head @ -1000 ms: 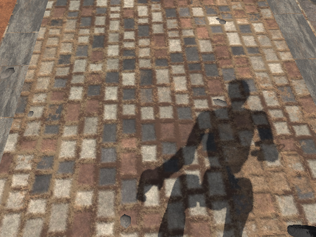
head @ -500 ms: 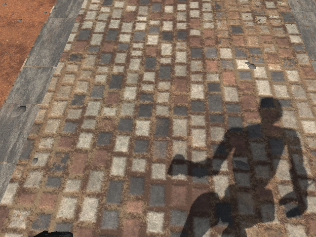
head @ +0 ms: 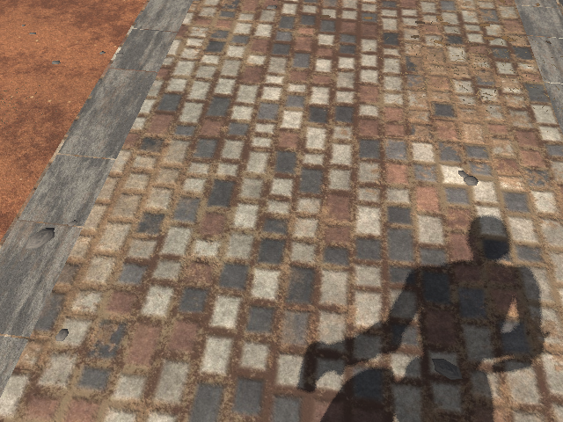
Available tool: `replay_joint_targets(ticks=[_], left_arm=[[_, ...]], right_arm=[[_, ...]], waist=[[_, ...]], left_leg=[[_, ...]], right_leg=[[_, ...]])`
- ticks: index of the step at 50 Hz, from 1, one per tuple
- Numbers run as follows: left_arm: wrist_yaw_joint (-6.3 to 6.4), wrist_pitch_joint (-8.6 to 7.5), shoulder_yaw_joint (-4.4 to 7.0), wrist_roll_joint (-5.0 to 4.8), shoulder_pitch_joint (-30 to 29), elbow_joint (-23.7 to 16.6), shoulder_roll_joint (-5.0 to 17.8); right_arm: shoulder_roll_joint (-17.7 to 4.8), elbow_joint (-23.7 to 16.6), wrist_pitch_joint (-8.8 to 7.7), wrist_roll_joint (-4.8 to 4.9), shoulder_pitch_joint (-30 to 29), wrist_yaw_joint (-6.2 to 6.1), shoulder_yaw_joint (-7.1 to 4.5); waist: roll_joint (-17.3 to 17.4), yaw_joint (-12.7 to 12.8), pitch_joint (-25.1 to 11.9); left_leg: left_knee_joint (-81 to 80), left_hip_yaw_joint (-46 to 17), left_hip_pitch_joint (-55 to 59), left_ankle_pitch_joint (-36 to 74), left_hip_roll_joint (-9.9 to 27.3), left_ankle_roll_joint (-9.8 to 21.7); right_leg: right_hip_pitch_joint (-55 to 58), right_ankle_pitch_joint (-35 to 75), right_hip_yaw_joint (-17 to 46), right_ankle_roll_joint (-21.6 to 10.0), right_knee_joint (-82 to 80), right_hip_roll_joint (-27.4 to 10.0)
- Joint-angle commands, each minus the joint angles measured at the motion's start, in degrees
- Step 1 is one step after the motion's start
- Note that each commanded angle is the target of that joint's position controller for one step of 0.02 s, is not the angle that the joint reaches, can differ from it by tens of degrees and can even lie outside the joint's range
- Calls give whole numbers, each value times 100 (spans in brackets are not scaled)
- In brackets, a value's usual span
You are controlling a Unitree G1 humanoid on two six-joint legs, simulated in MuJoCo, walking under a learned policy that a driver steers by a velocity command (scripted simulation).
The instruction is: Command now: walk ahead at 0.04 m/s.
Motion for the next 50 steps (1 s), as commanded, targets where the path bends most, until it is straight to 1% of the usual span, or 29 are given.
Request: replay_joint_targets(ticks=[1, 6, 11, 18, 25, 26, 27, 28, 29, 30, 31, 32, 33, 34, 35, 36, 37, 38, 39, 40, 41, 42, 43, 44, 45, 46, 47, 48, 50], left_arm=[[41, -20, 147, -33, 17, -175, 655], [76, 53, 159, -54, -15, 27, 671], [125, 96, 168, -55, -27, 239, 696], [184, 101, 164, -51, 17, 507, 701], [217, 80, 141, -44, 144, 713, 658], [226, 85, 135, -48, 267, 788, 627], [241, 101, 165, -83, 321, 819, 704], [260, 115, 220, -121, 348, 809, 856], [277, 105, 266, -147, 454, 798, 988], [287, 65, 327, -175, 635, 813, 1157], [299, 3, 393, -203, 707, 834, 1298], [303, -71, 404, -186, 707, 816, 1251], [291, -135, 402, -177, 680, 782, 1164], [273, -173, 405, -209, 619, 731, 1108], [256, -187, 414, -261, 498, 678, 1093], [237, -178, 421, -305, 310, 619, 1102], [217, -153, 424, -320, 231, 585, 1099], [199, -146, 395, -286, 269, 565, 1001], [169, -175, 303, -230, 186, 507, 708], [161, -252, 198, -142, 156, 261, 310], [172, -332, 256, -277, -14, 137, 492], [140, -408, 295, -423, -45, 104, 654], [106, -462, 310, -430, 7, 158, 695], [100, -498, 345, -351, 20, 200, 714], [83, -500, 388, -277, -20, 206, 755], [46, -482, 400, -246, -12, 222, 699], [17, -454, 393, -228, -49, 216, 595], [4, -423, 382, -208, -179, 165, 512], [3, -381, 336, -196, -657, -38, 362]], right_arm=[[-694, -210, -89, 17, 13, -20, -172], [-693, 0, -71, 29, -51, -25, -177], [-678, 287, -60, 33, -97, -42, -177], [-655, 745, -39, 37, -140, -80, -167], [-634, 1181, -20, 40, -152, -105, -141], [-577, 1284, -13, 43, -61, -107, -125], [-577, 1346, -5, 69, -41, -110, -129], [-584, 1361, -15, 92, -65, -110, -138], [-576, 1315, -61, 97, -190, -100, -136], [-525, 1237, -142, 115, -355, -72, -124], [-459, 1162, -232, 146, -493, -29, -104], [-461, 1148, -311, 184, -520, 18, -113], [-479, 1148, -374, 213, -516, 64, -124], [-487, 1152, -431, 240, -490, 107, -127], [-476, 1191, -480, 255, -408, 139, -130], [-439, 1321, -516, 251, -163, 159, -144], [-424, 1577, -529, 231, 316, 167, -182], [-477, 1823, -506, 201, 839, 166, -241], [-668, 1952, -499, 190, 1413, 148, -312], [-1345, 2017, -512, 212, 2058, 136, -441], [-1149, 2039, -618, 100, 2041, 206, -325], [-890, 1883, -713, 103, 1495, 221, -224], [-705, 1755, -766, 103, 1141, 242, -157], [-657, 1679, -780, 107, 934, 267, -114], [-541, 1664, -769, 95, 896, 273, -64], [-441, 1692, -735, 72, 1013, 261, -22], [-451, 1735, -711, 58, 1173, 233, -10], [-513, 1768, -690, 54, 1301, 197, -11], [-650, 1770, -652, 43, 1380, 122, -22]], waist=[[297, -4, -438], [129, 11, -421], [64, 21, -336], [64, 16, -179], [67, 0, -34], [30, -1, -145], [-83, 11, -43], [-295, 36, 162], [-535, 107, 418], [-841, 184, 612], [-1010, 213, 841], [-958, 185, 961], [-880, 157, 978], [-788, 106, 924], [-700, 9, 842], [-632, -168, 695], [-556, -364, 482], [-395, -523, 268], [278, -744, 62], [1857, -834, -271], [1512, -777, -208], [935, -515, 300], [719, -376, 453], [552, -279, 505], [522, -230, 506], [579, -225, 432], [592, -241, 384], [535, -267, 382], [419, -335, 492]], left_leg=[[-152, -302, 766, 2309, 284, 301], [-168, -260, 794, 2351, 242, 318], [-258, -202, 793, 2161, 194, 302], [-414, -117, 777, 1755, 123, 251], [-549, -56, 726, 1363, 74, 202], [-536, 46, 757, 795, -16, 200], [-371, 221, 589, -129, -185, 214], [-113, 388, 216, -1045, -342, 235], [231, 488, -281, -1437, -398, 254], [790, 616, -718, -1301, -379, 264], [1313, 488, -968, -1060, -142, 318], [1653, 333, -1284, -1133, 63, 382], [1781, 235, -1551, -1368, 208, 443], [1540, 204, -1587, -1485, 307, 505], [991, 278, -1257, -1351, 317, 549], [297, 520, -458, -870, 169, 559], [-196, 813, 566, -76, -110, 492], [-295, 862, 1349, 141, -299, 417], [-729, -25, 2023, -233, 244, 579], [-1669, -2439, 2766, -1019, 1611, 1319], [-2130, -3762, 2470, -1931, 2152, 1855], [-2138, -3333, 2227, -2142, 2092, 1757], [-2155, -2679, 2060, -1793, 1815, 1526], [-2191, -2145, 1935, -1102, 1617, 1339], [-2223, -1637, 1812, -339, 1428, 1180], [-2245, -1244, 1752, 237, 1261, 1102], [-2254, -985, 1759, 760, 1178, 1112], [-2274, -801, 1759, 1180, 1142, 1157], [-2360, -540, 1609, 1590, 1101, 1208]], right_leg=[[-218, 1467, 268, -44, -322, -333], [-64, 1604, 267, -13, -319, -346], [-2, 1520, 269, 0, -391, -354], [-40, 1233, 272, 2, -534, -352], [-133, 905, 280, -5, -676, -341], [-99, 298, 257, -32, -752, -304], [-180, -615, 331, -132, -841, -306], [-291, -1648, 599, -308, -1006, -447], [-342, -2507, 1109, -535, -1320, -796], [-286, -3098, 1849, -836, -1748, -1350], [-401, -3198, 2524, -1141, -2048, -1877], [-324, -2924, 2787, -1294, -2149, -2115], [-98, -2539, 2777, -1306, -2127, -2175], [89, -2160, 2568, -1214, -2051, -2109], [76, -1802, 2193, -1055, -1940, -1921], [-241, -1447, 1679, -886, -1759, -1609], [-689, -1132, 1252, -774, -1444, -1301], [-1047, -772, 945, -674, -954, -1028], [-1537, -200, 412, -415, 322, -625], [-2681, -880, -244, 5, 2323, 52], [-3235, -1605, 461, -46, 3554, 60], [-3710, -1151, 713, -206, 4027, -313], [-3771, -551, 669, -308, 4047, -541], [-3706, -68, 619, -334, 3800, -687], [-3496, 284, 582, -312, 3486, -800], [-3278, 498, 483, -258, 3266, -825], [-3210, 654, 369, -178, 3083, -809], [-3234, 791, 278, -86, 2864, -786], [-3248, 1092, 178, 60, 2142, -734]])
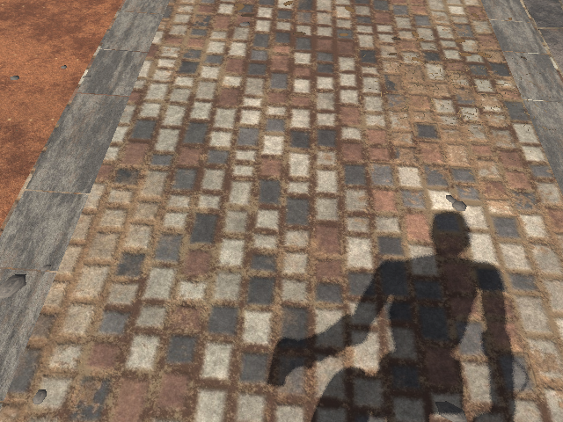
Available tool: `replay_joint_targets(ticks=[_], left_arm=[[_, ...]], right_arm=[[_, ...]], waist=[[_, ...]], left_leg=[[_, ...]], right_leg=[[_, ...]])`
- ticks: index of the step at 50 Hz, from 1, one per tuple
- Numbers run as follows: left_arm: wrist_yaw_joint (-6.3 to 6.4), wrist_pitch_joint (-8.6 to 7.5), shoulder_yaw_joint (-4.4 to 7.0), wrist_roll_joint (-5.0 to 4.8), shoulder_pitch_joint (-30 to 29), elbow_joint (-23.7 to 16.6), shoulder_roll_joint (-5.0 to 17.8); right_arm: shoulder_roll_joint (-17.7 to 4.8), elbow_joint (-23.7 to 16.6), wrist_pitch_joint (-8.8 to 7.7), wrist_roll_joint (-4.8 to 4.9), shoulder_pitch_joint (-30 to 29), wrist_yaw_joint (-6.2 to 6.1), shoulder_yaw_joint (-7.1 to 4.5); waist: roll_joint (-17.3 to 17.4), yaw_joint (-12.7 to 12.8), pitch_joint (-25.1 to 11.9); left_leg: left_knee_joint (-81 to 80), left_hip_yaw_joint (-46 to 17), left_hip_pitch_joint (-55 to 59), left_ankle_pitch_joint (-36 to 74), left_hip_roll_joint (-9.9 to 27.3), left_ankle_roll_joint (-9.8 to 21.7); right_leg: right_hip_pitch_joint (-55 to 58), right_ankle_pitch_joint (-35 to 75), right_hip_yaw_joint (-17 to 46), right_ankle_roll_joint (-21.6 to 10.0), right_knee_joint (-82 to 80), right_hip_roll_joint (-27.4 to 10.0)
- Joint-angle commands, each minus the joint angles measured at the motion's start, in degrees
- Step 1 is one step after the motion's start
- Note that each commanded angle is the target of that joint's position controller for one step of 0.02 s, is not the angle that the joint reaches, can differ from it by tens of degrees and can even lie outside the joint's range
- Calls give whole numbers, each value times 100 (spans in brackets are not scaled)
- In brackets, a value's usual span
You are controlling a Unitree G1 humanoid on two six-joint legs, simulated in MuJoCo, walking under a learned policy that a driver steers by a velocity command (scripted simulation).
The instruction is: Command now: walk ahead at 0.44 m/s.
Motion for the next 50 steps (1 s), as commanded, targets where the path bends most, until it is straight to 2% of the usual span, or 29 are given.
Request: replay_joint_targets(ticks=[1, 6, 8, 10, 11, 12, 13, 14, 15, 16, 17, 19, 21, 24, 26, 28, 29, 30, 34, 36, 38, 40, 41, 43, 45, 47, 48, 49, 50], left_arm=[[-30, -25, -17, 31, -846, -539, 70], [-113, -32, -82, 26, -1447, -791, 9], [-137, -35, -12, 31, -1183, -767, 224], [-121, -63, 154, 103, -146, -429, 553], [-86, -65, 234, 149, 401, -249, 742], [-43, -40, 279, 293, 963, -131, 1101], [-75, 9, 187, 316, 1025, -78, 1010], [-113, 48, 113, 176, 801, -128, 665], [-90, 51, 62, 93, 105, -254, 532], [-70, 42, -24, 114, -331, -318, 307], [-62, 28, -81, 165, -584, -332, 165], [-57, 43, -91, 304, -691, -231, 169], [-2, 52, -79, 355, -637, -172, 251], [98, 142, -41, 244, -609, -164, 438], [132, 218, -69, 160, -652, -137, 378], [128, 251, -141, 175, -339, 16, 179], [143, 286, -93, 168, -70, 36, 267], [182, 320, -73, 171, -137, -16, 345], [257, 388, 28, 115, -242, -303, 441], [236, 415, 37, 111, -282, -449, 285], [182, 466, 63, 131, -158, -522, 211], [99, 508, 110, 50, -468, -765, 290], [51, 513, 121, -10, -569, -865, 289], [-27, 492, 108, -35, -658, -890, 213], [-76, 471, 130, -13, -252, -721, 169], [-78, 484, 259, 0, 431, -409, 271], [-44, 490, 410, -11, 809, -354, 534], [64, 478, 595, -4, 1245, -404, 1317], [-6, 335, 510, 171, 1330, -607, 1508]], right_arm=[[-978, -233, -12, -18, 43, -114, -128], [-1030, -112, 101, 9, 285, -193, -131], [-1064, -123, 150, 28, 100, -214, -158], [-1113, -218, 213, 33, -229, -233, -190], [-1069, -240, 227, 11, -160, -213, -172], [-802, -323, 202, -166, 215, -188, -84], [-141, -92, 171, -42, 1162, -132, 97], [-659, 27, 158, 81, 932, -104, -44], [-809, -189, 175, 196, 257, -122, -104], [-787, -262, 230, 154, -110, -192, -116], [-765, -287, 316, 84, -250, -268, -158], [-572, -293, 452, 22, -133, -337, -152], [-463, -319, 510, 1, -192, -402, -124], [-586, -343, 614, -26, -451, -384, -136], [-606, -308, 657, -100, -545, -335, -151], [-714, -405, 655, -180, -734, -330, -147], [-1129, -422, 633, -114, -920, -361, -235], [-1170, -384, 584, -61, -1004, -366, -281], [-1059, -477, 422, -19, -1052, -468, -359], [-1204, -459, 412, 0, -738, -526, -441], [-1272, -594, 390, 9, -800, -595, -493], [-1372, -761, 286, 35, -789, -612, -529], [-1441, -841, 228, 86, -967, -601, -547], [-1528, -938, 202, 141, -1267, -540, -582], [-1603, -957, 233, 126, -1471, -402, -619], [-1469, -929, 260, 126, -1487, -274, -596], [-1245, -918, 251, 88, -1412, -229, -529], [-804, -1234, 200, -125, -1656, -203, -381], [-721, -1533, 59, -67, -1827, -210, -335]], waist=[[585, -24, 647], [769, -75, 668], [889, 197, 432], [896, 766, -201], [674, 994, -574], [-242, 873, -1373], [-1458, 491, -2493], [-637, 599, -2361], [-429, 479, -1280], [25, 340, -772], [94, 210, -464], [-216, -13, -346], [-369, -53, -413], [-338, -10, -592], [-310, -86, -332], [-75, -21, 115], [389, 276, 413], [718, 267, 536], [874, 233, 165], [1020, 132, -49], [1335, 94, -322], [1137, -89, -198], [965, -19, -37], [881, 21, 113], [909, 239, 119], [716, 555, 54], [186, 746, -141], [-1594, 778, -284], [-1677, 768, -787]], left_leg=[[-874, -962, 25, 1661, 1352, 734], [-494, -364, -325, 3375, 1220, 549], [-75, -377, 13, 3997, 1347, 412], [993, -345, 255, 4858, 1231, 212], [1902, -233, -40, 4463, 954, 6], [3523, -123, -1370, 1954, 499, -206], [5466, -489, -2437, -2535, -327, -481], [5970, -1176, -2380, -2529, -115, -474], [5976, -847, -2823, -2215, 131, -474], [5682, -687, -2755, -1802, 386, -504], [5278, -676, -2471, -1517, 557, -533], [4397, -602, -1734, -1275, 650, -525], [3449, -492, -1440, -1294, 615, -541], [2420, -383, -918, -206, 568, -483], [1808, -243, -458, 408, 456, -373], [1052, -535, -515, 381, 710, -178], [924, -574, -994, -304, 756, -62], [780, -528, -1545, -897, 654, -55], [757, -600, -1255, -243, 839, -39], [739, -991, -799, 541, 1320, 237], [695, -1584, -487, 1115, 2131, 717], [299, -2181, -297, 355, 2766, 1083], [148, -2141, -300, -277, 2762, 964], [-32, -1474, -631, -784, 2369, 616], [105, -593, -1333, -729, 1904, 399], [1031, 91, -1873, -298, 1562, 175], [2398, 563, -2169, 554, 1316, -102], [4755, 830, -3608, -1121, 693, -666], [5858, -145, -4642, -2392, 43, -768]], right_leg=[[-912, 623, -33, 173, -1034, -69], [290, 1370, -320, 87, -2308, 356], [651, 1321, -155, -114, -2498, 424], [1739, 1428, -222, -352, -2735, 672], [2665, 2422, -129, -475, -2948, 491], [4453, 4770, 966, -869, -2318, -630], [5563, 5462, 2889, -2051, -2702, -1985], [4749, 4099, 2891, -1914, -3166, -1671], [3812, 3178, 2152, -1648, -3450, -1428], [2953, 2606, 1723, -1414, -3728, -1175], [2200, 2288, 1373, -1279, -3925, -993], [1373, 1819, 989, -1141, -4168, -710], [1203, 1695, 817, -1202, -4225, -631], [1095, -125, 897, -1110, -4429, -628], [653, -1639, 836, -810, -4538, -442], [519, -2374, 761, -341, -4448, -186], [607, -2144, 540, -174, -4327, 128], [1020, -1707, 347, -108, -4044, 301], [1029, -423, 198, -293, -3013, 522], [630, 47, 33, -224, -2246, 659], [272, -1144, -144, -122, -1220, 655], [-467, -2261, 138, -87, -49, 241], [-639, -2203, 315, -90, -153, -1], [-123, -1745, 2, -79, -803, 19], [1114, -1177, -573, -90, -1501, 360], [2376, -538, -1064, -154, -2257, 900], [3072, -403, -667, -374, -2671, 859], [3850, 1111, 1862, -1060, -3315, -623], [4132, 1709, 4134, -2191, -4045, -1695]])
Over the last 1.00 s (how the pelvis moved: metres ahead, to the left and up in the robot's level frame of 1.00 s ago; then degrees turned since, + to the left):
0.12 0.06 0.01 0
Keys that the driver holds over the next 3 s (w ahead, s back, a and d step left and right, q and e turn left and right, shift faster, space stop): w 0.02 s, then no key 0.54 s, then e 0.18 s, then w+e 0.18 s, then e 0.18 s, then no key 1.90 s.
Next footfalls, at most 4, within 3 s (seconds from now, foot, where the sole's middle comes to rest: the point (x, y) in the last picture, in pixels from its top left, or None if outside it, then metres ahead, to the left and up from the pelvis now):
0.22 right None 0.30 -0.13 -0.78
0.56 left None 0.27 0.10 -0.78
0.96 right None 0.30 -0.17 -0.78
1.38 left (283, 417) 0.54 -0.03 -0.78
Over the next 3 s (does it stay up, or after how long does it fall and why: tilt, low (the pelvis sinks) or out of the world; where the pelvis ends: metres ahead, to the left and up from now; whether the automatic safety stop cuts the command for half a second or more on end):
stays up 0.42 -0.14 -0.01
